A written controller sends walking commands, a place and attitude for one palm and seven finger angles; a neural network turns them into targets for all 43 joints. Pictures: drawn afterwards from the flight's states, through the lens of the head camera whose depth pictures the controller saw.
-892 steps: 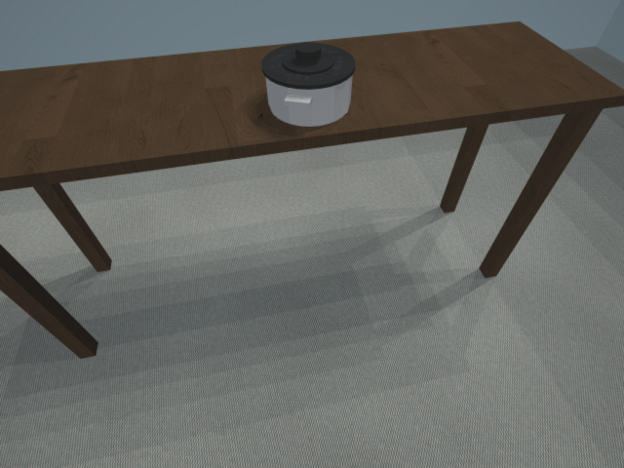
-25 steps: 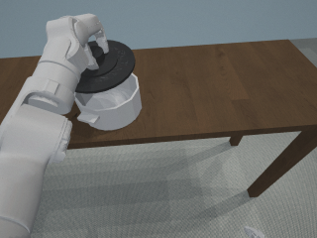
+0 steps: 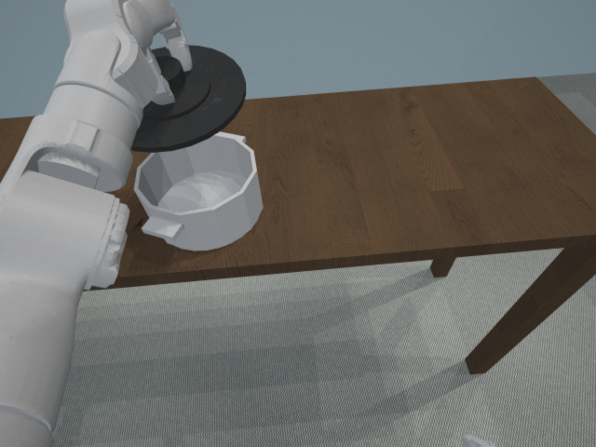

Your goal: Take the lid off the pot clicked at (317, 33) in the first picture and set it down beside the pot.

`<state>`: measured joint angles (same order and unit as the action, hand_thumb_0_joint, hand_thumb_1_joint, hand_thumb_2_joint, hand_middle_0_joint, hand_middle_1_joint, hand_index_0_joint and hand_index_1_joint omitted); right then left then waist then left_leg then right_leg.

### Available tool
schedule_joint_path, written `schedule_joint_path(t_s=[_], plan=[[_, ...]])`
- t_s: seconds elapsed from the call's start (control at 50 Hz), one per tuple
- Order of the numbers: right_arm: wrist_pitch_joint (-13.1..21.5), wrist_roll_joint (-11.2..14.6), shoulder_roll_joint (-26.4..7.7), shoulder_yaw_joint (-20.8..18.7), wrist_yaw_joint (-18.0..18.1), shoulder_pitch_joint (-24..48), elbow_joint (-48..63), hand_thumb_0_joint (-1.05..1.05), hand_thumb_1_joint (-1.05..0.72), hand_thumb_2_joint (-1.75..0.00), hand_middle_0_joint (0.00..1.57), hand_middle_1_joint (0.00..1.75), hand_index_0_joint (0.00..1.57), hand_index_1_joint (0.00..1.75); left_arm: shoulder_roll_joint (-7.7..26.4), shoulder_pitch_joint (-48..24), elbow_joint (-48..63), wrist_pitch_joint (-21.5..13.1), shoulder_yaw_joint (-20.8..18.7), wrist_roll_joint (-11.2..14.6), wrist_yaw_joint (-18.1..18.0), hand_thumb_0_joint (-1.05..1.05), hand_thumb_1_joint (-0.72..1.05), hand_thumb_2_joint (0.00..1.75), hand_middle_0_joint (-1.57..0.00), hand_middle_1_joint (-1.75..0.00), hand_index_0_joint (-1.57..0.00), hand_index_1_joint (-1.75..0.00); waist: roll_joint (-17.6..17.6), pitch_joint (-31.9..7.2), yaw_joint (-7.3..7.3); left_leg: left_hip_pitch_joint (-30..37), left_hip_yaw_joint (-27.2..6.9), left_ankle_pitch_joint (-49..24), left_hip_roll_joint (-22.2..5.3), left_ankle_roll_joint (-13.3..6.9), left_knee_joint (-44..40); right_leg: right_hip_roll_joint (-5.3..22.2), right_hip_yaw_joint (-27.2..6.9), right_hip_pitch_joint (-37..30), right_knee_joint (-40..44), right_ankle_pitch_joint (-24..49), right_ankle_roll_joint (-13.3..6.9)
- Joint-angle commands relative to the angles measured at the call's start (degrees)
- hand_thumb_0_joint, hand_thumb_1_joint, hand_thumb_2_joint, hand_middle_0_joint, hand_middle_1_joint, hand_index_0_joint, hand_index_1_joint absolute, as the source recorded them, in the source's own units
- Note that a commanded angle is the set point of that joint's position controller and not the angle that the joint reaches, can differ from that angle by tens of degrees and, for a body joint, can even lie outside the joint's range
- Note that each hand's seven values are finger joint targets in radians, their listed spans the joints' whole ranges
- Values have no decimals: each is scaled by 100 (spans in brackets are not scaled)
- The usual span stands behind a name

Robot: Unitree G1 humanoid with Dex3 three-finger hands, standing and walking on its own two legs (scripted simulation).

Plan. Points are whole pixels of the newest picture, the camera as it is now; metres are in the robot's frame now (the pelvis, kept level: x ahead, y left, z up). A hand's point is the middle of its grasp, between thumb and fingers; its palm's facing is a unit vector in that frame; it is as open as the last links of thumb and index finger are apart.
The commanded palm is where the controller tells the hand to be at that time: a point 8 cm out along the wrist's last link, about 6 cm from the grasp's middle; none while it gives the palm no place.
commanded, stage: lift the lid straight up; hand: left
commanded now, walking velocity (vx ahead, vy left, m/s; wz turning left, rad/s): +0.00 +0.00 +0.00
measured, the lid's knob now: (162, 75) +0.51 +0.15 +0.25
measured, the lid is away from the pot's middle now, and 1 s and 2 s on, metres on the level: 0.02 0.07 0.18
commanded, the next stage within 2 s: move the lid sideways beside the pot in 0.48 s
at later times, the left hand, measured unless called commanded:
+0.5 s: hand (127, 55) +0.47 +0.16 +0.30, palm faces -0.17 -0.14 -0.98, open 8.3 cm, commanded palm +0.46 +0.16 +0.36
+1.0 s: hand (91, 58) +0.48 +0.21 +0.29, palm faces -0.17 -0.13 -0.98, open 8.3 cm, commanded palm +0.46 +0.22 +0.36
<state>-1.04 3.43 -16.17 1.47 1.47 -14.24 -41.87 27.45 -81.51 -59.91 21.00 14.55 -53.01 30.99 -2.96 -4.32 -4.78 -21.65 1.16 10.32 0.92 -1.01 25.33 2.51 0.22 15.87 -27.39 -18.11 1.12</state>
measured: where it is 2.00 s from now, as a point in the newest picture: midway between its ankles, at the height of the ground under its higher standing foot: outside the picture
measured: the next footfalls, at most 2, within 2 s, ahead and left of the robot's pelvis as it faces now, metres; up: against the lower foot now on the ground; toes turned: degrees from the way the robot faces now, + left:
none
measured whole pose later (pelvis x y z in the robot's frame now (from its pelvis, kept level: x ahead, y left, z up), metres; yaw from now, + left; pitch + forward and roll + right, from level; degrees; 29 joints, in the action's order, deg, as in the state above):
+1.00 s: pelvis +0.00 +0.00 +0.00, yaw +0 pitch +7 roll +0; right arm -4.2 4.1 -16.4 1.6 1.6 -14.5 -40.6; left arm 35.4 -81.1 -57.4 19.8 12.4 -56.6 33.3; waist -2.4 -4.4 -4.8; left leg -22.7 1.2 10.9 0.6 -1.2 26.4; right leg 2.2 0.1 16.3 -27.0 -17.9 1.3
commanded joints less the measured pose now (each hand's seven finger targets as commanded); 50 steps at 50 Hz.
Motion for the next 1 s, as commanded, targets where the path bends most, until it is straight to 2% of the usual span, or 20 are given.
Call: schedule_joint_path(t_s=[0.0, 0.02, 0.06, 0.14, 0.18, 0.32, 0.44, 0.46, 0.5, 0.54, 0.56, 0.58, 0.6, 0.64, 0.66, 0.72, 0.76, 0.84, 0.86, 0.98], plan=[[253, -6, -722, -226, 22, 270, 682, 0, -90, -90, 20, 30, 20, 30, 1523, -3980, 1421, 48, -367, -220, -313, 0, 57, 100, -81, -109, -80, -106, 408, -2610, 70, 2267, -179, -2316, 259, -372, 289, -408, 125, 46, 215, 2506, -247], [236, -4, -727, -212, 27, 282, 668, 0, -90, -90, 20, 30, 20, 30, 1531, -3922, 1229, 97, -359, -245, -291, 0, 57, 100, -81, -109, -80, -106, 473, -2478, 71, 2173, -177, -2219, 269, -369, 258, -410, 135, 80, 222, 2441, -248], [226, -9, -737, -204, 13, 319, 714, 0, -90, -90, 20, 30, 20, 30, 1702, -4009, 1460, 90, -464, -252, -279, 0, 57, 100, -81, -109, -80, -106, 445, -2668, 106, 2186, -138, -2339, 273, -372, 276, -379, 94, -114, 198, 2669, -243], [208, 9, -732, -198, 28, 367, 722, 0, -90, -90, 20, 30, 20, 30, 1420, -3964, 1273, 173, -224, -207, -214, 0, 57, 100, -81, -109, -80, -106, 529, -2459, 67, 2128, -124, -2355, 271, -369, 290, -374, 124, -13, 244, 2627, -256], [217, 16, -707, -192, 18, 405, 737, 0, -90, -90, 20, 30, 20, 30, 1437, -4191, 1454, 192, -199, -259, -213, 0, 57, 100, -81, -109, -80, -106, 452, -2549, 51, 2214, -134, -2279, 271, -368, 279, -376, 108, 20, 224, 2550, -237], [155, 27, -727, -141, 46, 466, 672, 0, -90, -90, 20, 30, 20, 30, 1381, -4023, 936, 336, -119, -326, -175, 0, 57, 100, -81, -109, -80, -106, 535, -2180, 20, 1919, -124, -1702, 291, -340, 175, -378, 140, 148, 282, 2187, -261], [263, 7, -676, -166, 35, 452, 708, 0, -90, -90, 20, 30, 20, 30, 987, -4444, 1402, 243, 118, -237, -216, 0, 57, 100, -81, -109, -80, -106, 219, -2541, -39, 2367, -214, -1980, 246, -337, 248, -406, 165, 311, 302, 2066, -288], [277, 19, -690, -158, 22, 445, 702, 0, -90, -90, 20, 30, 20, 30, 1161, -4628, 1645, 198, 62, -273, -235, 0, 57, 100, -81, -109, -80, -106, 127, -2771, -42, 2430, -225, -1954, 240, -319, 223, -405, 152, 234, 277, 2047, -263], [276, 10, -683, -158, 55, 363, 621, 0, -90, -90, 20, 30, 20, 30, 1106, -4412, 1199, 244, 53, -302, -229, 0, 57, 100, -81, -109, -80, -106, 286, -2490, -68, 2257, -233, -1741, 266, -329, 198, -429, 179, 324, 307, 1938, -272], [275, 1, -746, -151, 66, 327, 587, 0, -90, -90, 20, 30, 20, 30, 1325, -4342, 1068, 224, -103, -278, -229, 0, 57, 100, -81, -109, -80, -106, 347, -2442, -33, 2087, -195, -1634, 291, -327, 157, -414, 176, 225, 328, 1999, -298], [286, 6, -746, -136, 56, 349, 600, 0, -90, -90, 20, 30, 20, 30, 1592, -4668, 1275, 194, -229, -338, -255, 0, 57, 100, -81, -109, -80, -106, 358, -2610, -19, 2111, -205, -1538, 281, -310, 110, -408, 162, 125, 298, 1951, -272], [250, -3, -744, -156, 77, 344, 642, 0, -90, -90, 20, 30, 20, 30, 1634, -4431, 1240, 65, -182, -506, -253, 0, 57, 100, -81, -109, -80, -106, 416, -2532, -25, 2009, -195, -1551, 293, -313, 177, -421, 141, 178, 285, 1948, -284], [206, -23, -770, -155, 91, 321, 628, 0, -90, -90, 20, 30, 20, 30, 1938, -4307, 1119, 16, -438, -575, -285, 0, 57, 100, -81, -109, -80, -106, 530, -2537, 18, 1887, -186, -1542, 279, -310, 172, -409, 140, 80, 259, 1988, -288], [202, -22, -746, -175, 74, 354, 709, 0, -90, -90, 20, 30, 20, 30, 1794, -4402, 1438, -97, -300, -550, -292, 0, 57, 100, -81, -109, -80, -106, 276, -2803, 53, 2101, -177, -2042, 257, -292, 255, -388, 125, 20, 212, 2232, -316], [166, -29, -750, -183, 63, 295, 690, 0, -90, -90, 20, 30, 20, 30, 1854, -4388, 1312, -87, -354, -633, -309, 0, 57, 100, -81, -109, -80, -106, 214, -2771, 49, 2117, -178, -2089, 232, -286, 254, -403, 124, 99, 202, 2149, -293], [6, -16, -820, -177, 69, 249, 673, 0, -90, -90, 20, 30, 20, 30, 2187, -3854, 696, 29, -592, -687, -247, 0, 57, 100, -81, -109, -80, -106, 574, -2369, 94, 1649, -101, -1876, 250, -304, 201, -400, 131, -17, 219, 2244, -281], [-24, -13, -817, -189, 48, 306, 792, 0, -90, -90, 20, 30, 20, 30, 2375, -3970, 1130, -37, -720, -664, -236, 0, 57, 100, -81, -109, -80, -106, 466, -2803, 157, 1810, -75, -2290, 237, -311, 273, -361, 77, -271, 149, 2568, -257], [-25, 27, -782, -252, 32, 273, 869, 0, -90, -90, 20, 30, 20, 30, 1796, -3819, 1434, -96, -236, -549, -154, 0, 57, 100, -81, -109, -80, -106, 266, -2776, 46, 2197, -103, -2923, 174, -344, 457, -388, 126, 11, 202, 2678, -249], [-38, 23, -794, -264, 23, 222, 850, 0, -90, -90, 20, 30, 20, 30, 2141, -3869, 1586, -104, -520, -616, -168, 0, 57, 100, -81, -109, -80, -106, 350, -2849, 71, 2217, -115, -2806, 158, -352, 437, -404, 109, -24, 204, 2564, -215], [-54, 75, -799, -265, 50, 278, 874, 0, -90, -90, 20, 30, 20, 30, 2363, -3807, 1887, -169, -585, -519, -82, 0, 57, 100, -81, -109, -80, -106, 31, -2724, 47, 2318, -126, -2734, 198, -371, 474, -409, 119, 69, 232, 2486, -237]])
